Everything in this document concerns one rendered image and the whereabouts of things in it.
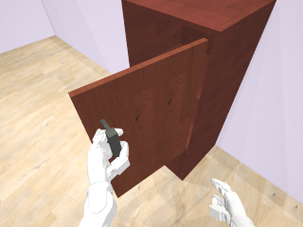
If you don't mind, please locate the robot right forearm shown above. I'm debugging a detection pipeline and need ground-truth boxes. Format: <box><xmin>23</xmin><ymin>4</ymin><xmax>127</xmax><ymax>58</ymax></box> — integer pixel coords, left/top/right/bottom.
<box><xmin>229</xmin><ymin>215</ymin><xmax>255</xmax><ymax>227</ymax></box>

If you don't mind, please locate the robot right hand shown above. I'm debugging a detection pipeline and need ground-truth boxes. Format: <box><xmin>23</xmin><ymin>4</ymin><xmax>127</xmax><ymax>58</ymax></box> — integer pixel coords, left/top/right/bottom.
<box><xmin>209</xmin><ymin>178</ymin><xmax>246</xmax><ymax>226</ymax></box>

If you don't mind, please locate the robot left hand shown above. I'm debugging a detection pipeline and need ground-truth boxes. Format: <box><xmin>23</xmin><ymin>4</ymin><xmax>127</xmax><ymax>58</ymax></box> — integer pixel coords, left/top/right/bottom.
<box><xmin>87</xmin><ymin>128</ymin><xmax>130</xmax><ymax>185</ymax></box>

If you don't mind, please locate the robot left forearm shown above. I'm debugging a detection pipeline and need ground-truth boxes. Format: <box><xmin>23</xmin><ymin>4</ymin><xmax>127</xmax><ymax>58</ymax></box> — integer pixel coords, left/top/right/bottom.
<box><xmin>78</xmin><ymin>182</ymin><xmax>117</xmax><ymax>227</ymax></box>

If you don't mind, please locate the cupboard door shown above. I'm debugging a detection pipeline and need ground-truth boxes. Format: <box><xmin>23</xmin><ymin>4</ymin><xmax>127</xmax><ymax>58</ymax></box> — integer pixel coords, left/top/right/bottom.
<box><xmin>68</xmin><ymin>38</ymin><xmax>208</xmax><ymax>198</ymax></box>

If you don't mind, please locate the handle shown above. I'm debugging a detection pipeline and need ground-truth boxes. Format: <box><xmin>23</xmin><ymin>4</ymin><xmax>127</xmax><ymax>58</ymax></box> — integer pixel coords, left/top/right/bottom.
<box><xmin>100</xmin><ymin>119</ymin><xmax>122</xmax><ymax>159</ymax></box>

